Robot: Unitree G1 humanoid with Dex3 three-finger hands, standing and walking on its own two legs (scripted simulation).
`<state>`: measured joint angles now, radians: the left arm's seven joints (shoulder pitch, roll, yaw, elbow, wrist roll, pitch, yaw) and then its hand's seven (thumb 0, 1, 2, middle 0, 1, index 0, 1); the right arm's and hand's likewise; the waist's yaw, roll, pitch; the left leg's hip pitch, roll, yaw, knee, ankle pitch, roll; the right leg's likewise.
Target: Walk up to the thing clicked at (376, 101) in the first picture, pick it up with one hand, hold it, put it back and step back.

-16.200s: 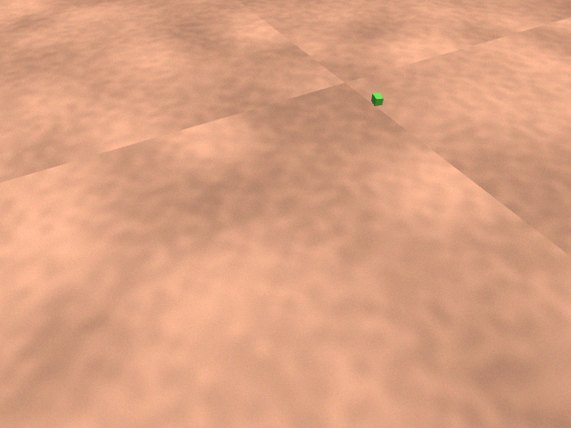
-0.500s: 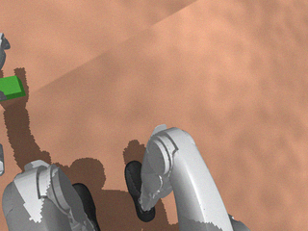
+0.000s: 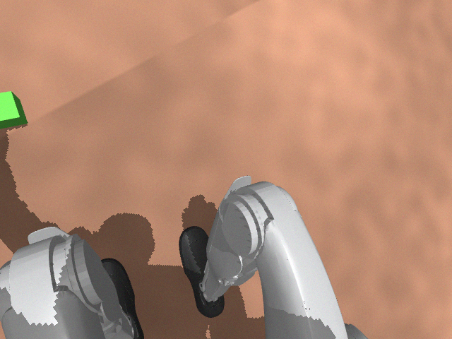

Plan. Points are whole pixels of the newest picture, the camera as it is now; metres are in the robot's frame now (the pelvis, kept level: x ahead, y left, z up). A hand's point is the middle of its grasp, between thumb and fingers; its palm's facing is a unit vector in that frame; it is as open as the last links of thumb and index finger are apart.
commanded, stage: rest palm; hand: left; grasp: from above
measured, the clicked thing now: out of the picture +0.53 +0.28 -0.30
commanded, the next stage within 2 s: close in 1.62 s
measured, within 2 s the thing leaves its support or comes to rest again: neither
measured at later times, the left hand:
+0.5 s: hand out of the picture +0.51 +0.28 -0.24, palm faces -0.46 -0.14 -0.88, open 14.1 cm
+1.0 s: hand out of the picture +0.51 +0.28 -0.26, palm faces -0.46 -0.14 -0.88, open 14.0 cm
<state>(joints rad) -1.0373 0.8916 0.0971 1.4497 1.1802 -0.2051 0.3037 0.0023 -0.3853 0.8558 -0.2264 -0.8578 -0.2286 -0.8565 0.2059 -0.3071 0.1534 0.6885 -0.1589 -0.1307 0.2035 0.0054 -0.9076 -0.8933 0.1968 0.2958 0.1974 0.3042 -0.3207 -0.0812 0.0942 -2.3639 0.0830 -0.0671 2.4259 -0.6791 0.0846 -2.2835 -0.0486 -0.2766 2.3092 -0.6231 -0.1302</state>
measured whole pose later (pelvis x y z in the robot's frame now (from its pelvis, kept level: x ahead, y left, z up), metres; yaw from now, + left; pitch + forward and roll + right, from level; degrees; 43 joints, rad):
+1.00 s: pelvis +0.00 +0.01 +0.00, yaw -6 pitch +32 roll -14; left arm -1.18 1.04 0.10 1.67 1.25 -0.18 0.49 0.00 -0.47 0.94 -0.15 -0.87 -0.14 -0.89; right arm 0.16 -0.32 0.33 0.59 -0.22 -0.22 0.24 0.00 -0.90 -0.90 0.19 0.30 0.20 0.30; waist -0.43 -0.12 0.17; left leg -2.37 0.09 -0.15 2.49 -0.72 0.10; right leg -2.26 -0.01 -0.34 2.30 -0.62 -0.11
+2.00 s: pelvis +0.00 +0.01 -0.01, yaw -7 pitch +31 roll -16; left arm -1.20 1.11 0.07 1.68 1.22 -0.17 0.51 0.00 -0.23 0.79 -0.31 -0.81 -0.32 -0.81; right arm 0.13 -0.35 0.39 0.59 -0.23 -0.25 0.26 0.00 -0.90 -0.90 0.19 0.30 0.19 0.30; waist -0.44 -0.15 0.21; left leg -2.38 0.10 -0.17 2.50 -0.72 0.10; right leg -2.25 0.01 -0.35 2.29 -0.60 -0.09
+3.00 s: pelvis +0.00 +0.01 -0.01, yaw -8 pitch +30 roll -16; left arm -1.19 1.10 0.07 1.71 1.22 -0.16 0.55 0.01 0.32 0.32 -0.77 -0.45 -0.81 -0.42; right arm 0.13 -0.35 0.39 0.60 -0.23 -0.28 0.27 0.01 -0.91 -0.90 0.19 0.30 0.19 0.30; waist -0.44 -0.15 0.21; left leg -2.38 0.10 -0.18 2.51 -0.72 0.10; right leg -2.26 0.02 -0.36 2.29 -0.59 -0.08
